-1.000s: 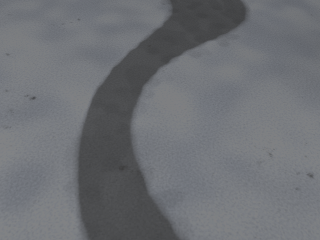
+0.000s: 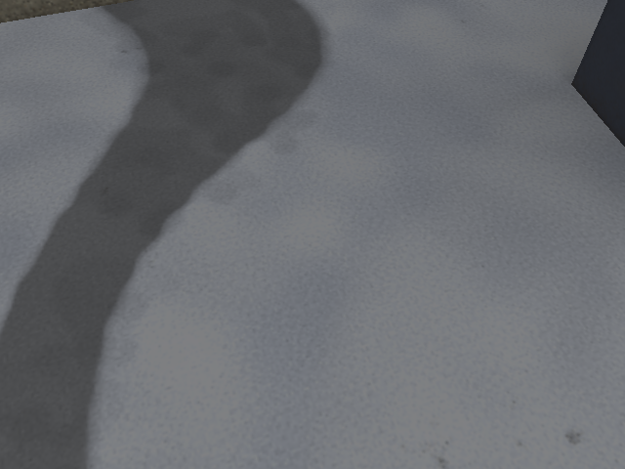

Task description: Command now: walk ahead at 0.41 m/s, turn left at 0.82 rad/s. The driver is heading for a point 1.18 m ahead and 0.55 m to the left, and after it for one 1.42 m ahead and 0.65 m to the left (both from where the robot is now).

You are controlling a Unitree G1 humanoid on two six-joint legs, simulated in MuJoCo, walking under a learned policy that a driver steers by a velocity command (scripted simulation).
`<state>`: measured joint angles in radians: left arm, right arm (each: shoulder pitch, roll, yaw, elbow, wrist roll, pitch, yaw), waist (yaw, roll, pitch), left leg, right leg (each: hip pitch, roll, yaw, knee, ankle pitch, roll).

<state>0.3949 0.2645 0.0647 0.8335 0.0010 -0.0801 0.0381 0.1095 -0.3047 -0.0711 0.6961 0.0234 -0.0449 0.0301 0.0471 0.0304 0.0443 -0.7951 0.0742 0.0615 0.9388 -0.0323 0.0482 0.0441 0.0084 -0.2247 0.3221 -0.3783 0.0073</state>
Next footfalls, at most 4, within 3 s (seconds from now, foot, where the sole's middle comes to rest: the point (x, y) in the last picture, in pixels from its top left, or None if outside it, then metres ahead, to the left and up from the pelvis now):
0.10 left None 0.29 0.06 -0.77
0.70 right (347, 454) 0.49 -0.03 -0.77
1.12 left None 0.22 0.06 -0.77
1.56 right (201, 405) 0.58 0.29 -0.77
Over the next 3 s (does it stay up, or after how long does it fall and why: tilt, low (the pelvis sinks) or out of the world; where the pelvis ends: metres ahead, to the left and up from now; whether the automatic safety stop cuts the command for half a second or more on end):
stays up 1.38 0.59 0.00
